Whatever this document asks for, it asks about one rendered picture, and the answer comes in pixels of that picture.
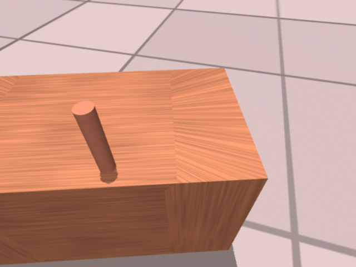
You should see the can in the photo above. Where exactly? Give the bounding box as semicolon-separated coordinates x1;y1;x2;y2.
72;101;116;174

